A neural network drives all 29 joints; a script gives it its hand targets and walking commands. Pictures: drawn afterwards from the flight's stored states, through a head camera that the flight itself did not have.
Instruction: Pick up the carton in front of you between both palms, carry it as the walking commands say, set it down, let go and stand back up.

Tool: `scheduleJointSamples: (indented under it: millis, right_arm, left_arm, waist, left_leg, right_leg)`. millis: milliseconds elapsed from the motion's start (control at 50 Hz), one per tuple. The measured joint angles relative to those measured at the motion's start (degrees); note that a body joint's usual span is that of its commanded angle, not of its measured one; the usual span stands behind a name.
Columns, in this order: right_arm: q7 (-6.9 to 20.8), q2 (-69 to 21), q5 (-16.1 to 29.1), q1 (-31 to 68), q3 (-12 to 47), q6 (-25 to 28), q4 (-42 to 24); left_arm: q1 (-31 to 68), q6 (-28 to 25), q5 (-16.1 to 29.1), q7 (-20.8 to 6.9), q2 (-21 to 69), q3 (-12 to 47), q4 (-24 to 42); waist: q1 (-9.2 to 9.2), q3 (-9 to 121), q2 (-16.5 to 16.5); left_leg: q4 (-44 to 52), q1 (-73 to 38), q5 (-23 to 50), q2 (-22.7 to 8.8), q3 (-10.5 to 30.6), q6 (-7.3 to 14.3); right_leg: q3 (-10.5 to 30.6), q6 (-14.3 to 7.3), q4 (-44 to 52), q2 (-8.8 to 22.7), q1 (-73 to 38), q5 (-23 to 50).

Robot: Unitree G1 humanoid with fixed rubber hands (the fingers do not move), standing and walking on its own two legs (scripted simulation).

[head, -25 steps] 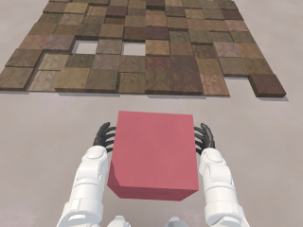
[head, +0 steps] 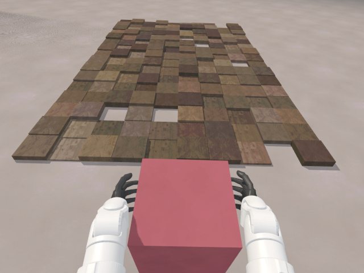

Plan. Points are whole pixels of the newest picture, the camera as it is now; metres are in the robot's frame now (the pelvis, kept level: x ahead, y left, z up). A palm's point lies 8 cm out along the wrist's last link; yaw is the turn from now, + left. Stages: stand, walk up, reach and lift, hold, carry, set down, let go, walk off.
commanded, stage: reach and lift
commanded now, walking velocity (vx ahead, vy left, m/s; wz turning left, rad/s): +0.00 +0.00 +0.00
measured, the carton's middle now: (183, 221) +0.29 +0.00 -0.05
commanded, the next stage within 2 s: hold in 0.84 s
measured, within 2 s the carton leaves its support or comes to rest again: neither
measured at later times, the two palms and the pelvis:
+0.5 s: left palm (119, 198) +0.30 +0.15 +0.03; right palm (248, 197) +0.31 -0.15 +0.04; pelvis +0.01 +0.00 +0.01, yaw +0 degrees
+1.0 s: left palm (118, 197) +0.29 +0.15 +0.05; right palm (252, 196) +0.30 -0.15 +0.06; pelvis +0.01 +0.00 +0.01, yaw +0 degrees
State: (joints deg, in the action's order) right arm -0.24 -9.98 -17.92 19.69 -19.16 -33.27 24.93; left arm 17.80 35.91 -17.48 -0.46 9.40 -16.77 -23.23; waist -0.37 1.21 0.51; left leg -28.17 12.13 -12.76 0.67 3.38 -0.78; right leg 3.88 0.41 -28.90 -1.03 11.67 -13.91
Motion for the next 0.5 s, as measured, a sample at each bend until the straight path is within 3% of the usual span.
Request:
scheduleJointSamples:
  millis: [260,500]
  right_arm:
    - [0.58,-0.38,-0.5,1.16,-0.78,-0.05,-2.17]
    - [0.55,0.31,0.02,-1.07,2.04,-1.97,-4.66]
  left_arm:
    - [1.59,0.07,-0.54,-0.43,0.49,-0.63,1.73]
    - [-0.7,2.02,0.21,-0.05,-0.16,2.25,4.31]
  waist:
    - [0.09,-3.24,0.04]
    - [-0.03,-2.83,-0.01]
  left_leg:
    - [1.35,-1.16,1.08,0.12,-0.23,0.16]
    - [4.7,-4.39,1.62,0.07,-0.3,0.25]
  right_leg:
    - [0.3,0.22,1.3,0.17,-1.07,1.11]
    - [0.43,0.25,4.76,0.34,-4.32,1.73]
